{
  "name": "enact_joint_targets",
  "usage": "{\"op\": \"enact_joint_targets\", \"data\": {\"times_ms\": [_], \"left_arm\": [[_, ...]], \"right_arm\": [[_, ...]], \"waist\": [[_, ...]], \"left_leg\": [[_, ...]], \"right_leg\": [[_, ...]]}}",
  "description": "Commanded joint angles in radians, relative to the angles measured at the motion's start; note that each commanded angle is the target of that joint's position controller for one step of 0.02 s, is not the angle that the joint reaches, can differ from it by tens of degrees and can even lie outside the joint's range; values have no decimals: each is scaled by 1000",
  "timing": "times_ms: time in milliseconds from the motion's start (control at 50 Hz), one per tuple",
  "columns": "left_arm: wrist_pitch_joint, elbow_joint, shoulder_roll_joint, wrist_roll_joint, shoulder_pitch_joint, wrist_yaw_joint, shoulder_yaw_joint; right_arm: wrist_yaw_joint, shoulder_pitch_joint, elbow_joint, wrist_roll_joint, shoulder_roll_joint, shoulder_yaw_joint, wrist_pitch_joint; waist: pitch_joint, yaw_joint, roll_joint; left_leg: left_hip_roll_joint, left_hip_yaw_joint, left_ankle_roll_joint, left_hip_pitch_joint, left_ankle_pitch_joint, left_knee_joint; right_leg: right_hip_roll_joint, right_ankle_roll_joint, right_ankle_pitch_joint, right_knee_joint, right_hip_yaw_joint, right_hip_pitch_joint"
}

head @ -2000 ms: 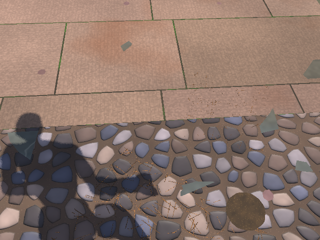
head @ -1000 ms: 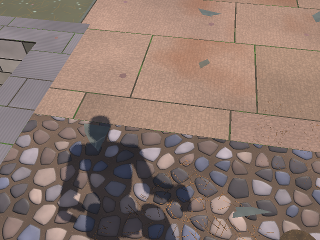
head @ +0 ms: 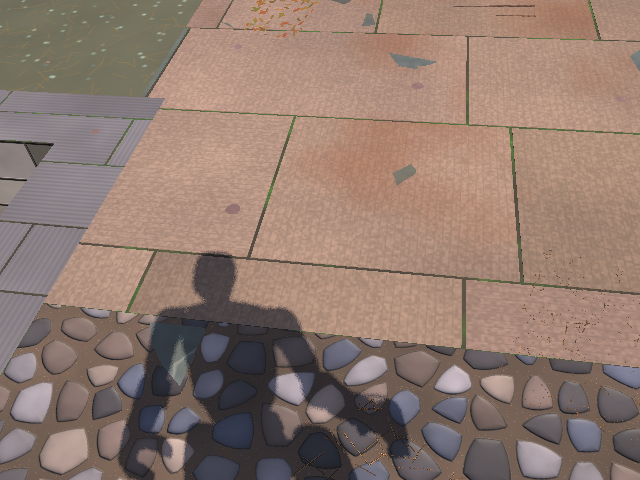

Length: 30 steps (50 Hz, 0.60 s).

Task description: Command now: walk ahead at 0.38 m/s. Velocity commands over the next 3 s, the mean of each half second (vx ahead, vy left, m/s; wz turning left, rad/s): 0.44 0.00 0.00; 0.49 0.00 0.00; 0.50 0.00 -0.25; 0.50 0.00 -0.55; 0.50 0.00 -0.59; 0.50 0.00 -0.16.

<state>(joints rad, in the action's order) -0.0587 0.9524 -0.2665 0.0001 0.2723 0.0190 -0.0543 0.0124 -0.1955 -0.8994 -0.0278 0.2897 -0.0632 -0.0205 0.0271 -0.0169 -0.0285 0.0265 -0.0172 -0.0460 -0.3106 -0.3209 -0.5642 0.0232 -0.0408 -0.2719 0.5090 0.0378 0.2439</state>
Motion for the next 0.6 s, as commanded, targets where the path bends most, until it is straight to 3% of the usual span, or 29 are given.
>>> {"op": "enact_joint_targets", "data": {"times_ms": [20, 40, 60, 100, 140, 220, 300, 340, 380, 400, 420, 440, 460, 480, 500, 520, 540, 560, 580, 600], "left_arm": [[-32, -4, -208, -20, 146, -2, -41], [-46, -25, -170, -10, 81, -2, -31], [-53, -34, -147, 1, 62, -7, -25], [-55, -27, -119, 4, 90, -10, -16], [-52, -7, -98, -1, 144, -8, -9], [-40, 7, -110, -2, 187, 0, -9], [-30, 31, -125, 5, 238, 2, -14], [-22, 41, -132, 13, 246, 1, -19], [-14, 44, -146, 19, 231, 1, -28], [-11, 40, -157, 19, 213, 2, -33], [-5, 35, -164, 17, 189, 3, -36], [-1, 25, -150, 11, 178, 4, -31], [-2, -6, -112, -11, 183, 5, -15], [-26, -9, 42, 2, 309, -7, 25], [-53, -9, -69, 36, 213, -10, -1], [-68, -46, -123, 57, 115, -11, -19], [-73, -53, -122, 49, 71, -3, -19], [-70, -55, -114, 31, 53, 3, -28], [-59, -53, -91, 24, 75, 3, -29], [-47, -52, -65, 24, 89, 2, -27]], "right_arm": [[-10, 188, 142, -11, 76, -7, -53], [-16, 137, 122, -12, 102, -15, -60], [-17, 115, 99, 2, 110, -20, -62], [-18, 145, 93, 18, 88, -21, -64], [-22, 161, 89, 18, 51, -16, -58], [-30, 261, 117, 10, 12, -1, -57], [-51, 361, 151, 0, 6, 12, -65], [-62, 385, 167, -3, 14, 14, -70], [-69, 363, 170, -2, 40, 8, -75], [-69, 315, 160, 0, 64, -2, -77], [-64, 201, 129, 1, 95, -20, -76], [-54, 11, 69, -3, 143, -47, -73], [-39, -187, 26, 10, 217, -68, -66], [-47, -232, -1, 15, 255, -68, -61], [-48, -186, 4, 13, 155, -41, -65], [-45, -97, 16, 12, 116, -28, -70], [-46, -17, 31, 15, 96, -21, -76], [-49, 28, 36, 25, 70, -15, -81], [-50, 45, 31, 36, 51, -9, -86], [-51, 45, 23, 36, 43, -7, -89]], "waist": [[-167, -60, 224], [-167, -16, 195], [-134, -7, 165], [-109, -19, 128], [-92, -30, 130], [-117, -63, 136], [-162, -94, 138], [-181, -87, 145], [-166, -53, 155], [-128, -18, 169], [-51, 49, 178], [68, 135, 161], [232, 193, 24], [393, 107, -274], [300, 143, -179], [143, 121, -141], [72, 84, -41], [22, 53, -15], [15, 19, -36], [7, 4, -45]], "left_leg": [[-44, 101, -26, -561, -124, -372], [-69, 117, -28, -586, -27, -396], [-87, 106, -24, -575, 29, -394], [-106, 82, 1, -543, 150, -364], [-105, 49, 28, -510, 237, -333], [-93, 7, 58, -423, 354, -157], [-77, -18, 48, -371, 369, -19], [-77, -13, 25, -360, 329, 24], [-65, -16, -8, -300, 268, 60], [-41, -31, -26, -214, 242, 65], [-7, -57, -52, -53, 239, 70], [0, -58, -85, 203, 261, 64], [-207, 184, -147, 551, 238, 19], [-420, 682, -299, 804, -61, 186], [-390, 715, -258, 715, -130, 281], [-361, 558, -218, 576, -47, 295], [-328, 444, -198, 422, 88, 317], [-291, 354, -190, 301, 185, 342], [-262, 296, -184, 230, 226, 370], [-249, 266, -190, 192, 244, 397]], "right_leg": [[389, -221, -565, -440, -670, -207], [347, -188, -469, -426, -584, -231], [304, -150, -360, -418, -493, -263], [254, -117, -142, -420, -356, -282], [217, -115, 25, -418, -255, -280], [179, -112, 159, -426, -141, -230], [204, -123, 207, -415, -111, -254], [235, -122, 251, -392, -111, -297], [260, -109, 378, -340, -106, -340], [261, -100, 558, -279, -95, -349], [242, -83, 765, -152, -66, -336], [195, -55, 829, 49, -30, -251], [134, -21, 494, 383, -3, 8], [-64, 32, -272, 704, -70, 344], [-25, 11, -297, 822, -188, 445], [24, -9, -212, 838, -153, 509], [77, -12, -112, 796, -128, 464], [108, -7, -51, 742, -118, 418], [133, -7, -12, 712, -127, 353], [140, -3, 0, 685, -124, 325]]}}
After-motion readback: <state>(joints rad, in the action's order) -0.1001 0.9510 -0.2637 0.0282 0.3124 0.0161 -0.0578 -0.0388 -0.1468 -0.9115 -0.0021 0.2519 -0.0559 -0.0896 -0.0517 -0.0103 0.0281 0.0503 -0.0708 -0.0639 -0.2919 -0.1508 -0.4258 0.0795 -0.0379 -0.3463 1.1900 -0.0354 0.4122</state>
